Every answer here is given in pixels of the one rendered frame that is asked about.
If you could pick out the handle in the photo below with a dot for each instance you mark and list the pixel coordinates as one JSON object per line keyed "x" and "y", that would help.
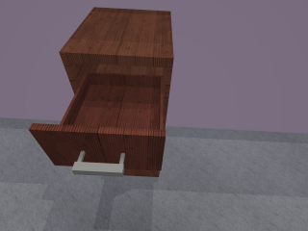
{"x": 98, "y": 169}

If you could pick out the drawer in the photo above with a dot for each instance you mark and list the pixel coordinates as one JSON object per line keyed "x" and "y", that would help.
{"x": 109, "y": 114}

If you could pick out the cabinet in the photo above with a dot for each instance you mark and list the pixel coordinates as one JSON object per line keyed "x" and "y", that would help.
{"x": 122, "y": 41}

